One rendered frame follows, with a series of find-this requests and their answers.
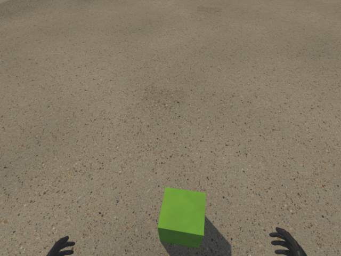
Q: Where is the left robot hand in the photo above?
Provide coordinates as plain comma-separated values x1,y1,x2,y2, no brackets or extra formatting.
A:
47,236,75,256

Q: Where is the right robot hand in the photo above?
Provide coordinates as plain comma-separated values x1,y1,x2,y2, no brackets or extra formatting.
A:
269,227,307,256

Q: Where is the carton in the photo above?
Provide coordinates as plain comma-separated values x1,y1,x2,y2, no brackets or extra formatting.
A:
158,187,206,249

